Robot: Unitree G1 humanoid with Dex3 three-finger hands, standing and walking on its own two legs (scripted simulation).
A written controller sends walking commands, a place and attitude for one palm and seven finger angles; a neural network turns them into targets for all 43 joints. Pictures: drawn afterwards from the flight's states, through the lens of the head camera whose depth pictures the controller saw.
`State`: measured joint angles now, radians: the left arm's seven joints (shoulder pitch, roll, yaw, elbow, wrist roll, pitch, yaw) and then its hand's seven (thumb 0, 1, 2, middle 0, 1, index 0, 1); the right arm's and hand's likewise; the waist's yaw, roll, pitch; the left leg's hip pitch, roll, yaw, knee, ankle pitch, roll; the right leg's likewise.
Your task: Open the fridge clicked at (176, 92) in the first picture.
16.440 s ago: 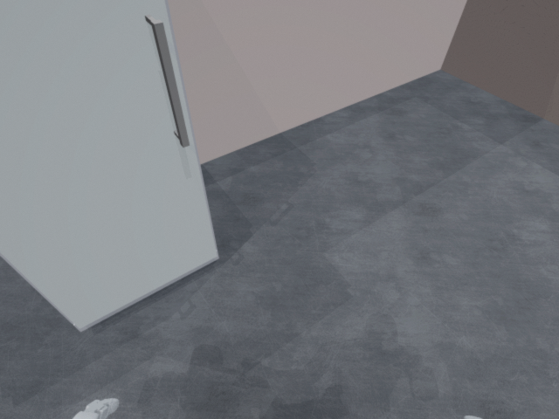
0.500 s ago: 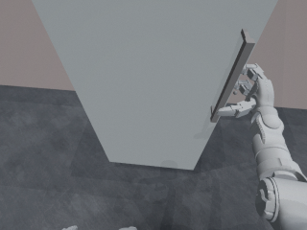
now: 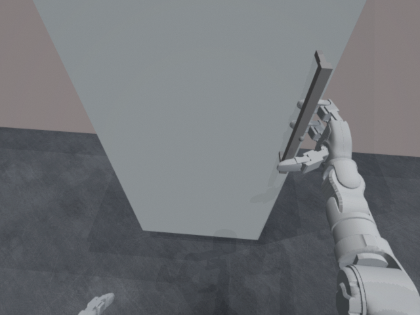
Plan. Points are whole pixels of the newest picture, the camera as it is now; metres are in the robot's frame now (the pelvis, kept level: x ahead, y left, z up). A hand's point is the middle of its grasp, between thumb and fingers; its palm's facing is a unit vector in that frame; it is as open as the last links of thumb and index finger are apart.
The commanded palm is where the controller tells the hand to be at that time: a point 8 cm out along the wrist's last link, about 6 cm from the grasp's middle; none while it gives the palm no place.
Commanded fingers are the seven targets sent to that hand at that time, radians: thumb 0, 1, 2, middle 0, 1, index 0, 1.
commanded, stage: slide the fingers in behind the handle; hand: right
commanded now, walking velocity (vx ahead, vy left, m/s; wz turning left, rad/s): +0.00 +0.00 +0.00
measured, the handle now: (298, 122) +0.49 -0.12 +0.10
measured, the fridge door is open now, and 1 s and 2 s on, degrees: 0 0 0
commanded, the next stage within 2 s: grip the handle and tug to test in 1.06 s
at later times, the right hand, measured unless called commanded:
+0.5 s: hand (288, 134) +0.44 -0.09 +0.11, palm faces -0.04 +1.00 -0.01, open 14.0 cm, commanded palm +0.41 -0.14 +0.12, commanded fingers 0.00 0.50 -0.30 0.30 1.20 0.30 1.20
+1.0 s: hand (292, 138) +0.43 -0.10 +0.12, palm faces -0.04 +1.00 -0.01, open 14.0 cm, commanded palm +0.41 -0.15 +0.12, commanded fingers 0.00 0.50 -0.30 0.30 1.20 0.30 1.20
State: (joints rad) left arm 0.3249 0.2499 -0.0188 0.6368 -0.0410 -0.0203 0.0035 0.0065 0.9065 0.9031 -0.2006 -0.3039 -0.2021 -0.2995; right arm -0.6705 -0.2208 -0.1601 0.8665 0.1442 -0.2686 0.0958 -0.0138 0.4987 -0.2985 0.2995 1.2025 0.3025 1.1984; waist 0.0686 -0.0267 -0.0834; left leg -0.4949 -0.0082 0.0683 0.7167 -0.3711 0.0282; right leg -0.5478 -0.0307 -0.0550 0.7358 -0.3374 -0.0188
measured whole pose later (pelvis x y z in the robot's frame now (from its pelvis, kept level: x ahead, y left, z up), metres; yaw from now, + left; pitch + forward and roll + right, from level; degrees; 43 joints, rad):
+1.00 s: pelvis +0.01 +0.01 +0.00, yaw +0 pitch +8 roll +0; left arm 0.33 0.25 0.00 0.64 -0.03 -0.02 0.00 0.01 0.91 0.90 -0.20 -0.30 -0.20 -0.30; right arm -0.62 -0.18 -0.13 0.80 0.14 -0.27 0.05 -0.01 0.50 -0.30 0.30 1.20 0.29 1.20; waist 0.06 -0.03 -0.09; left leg -0.47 -0.01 0.07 0.70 -0.37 0.04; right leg -0.52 -0.03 -0.05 0.71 -0.33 -0.01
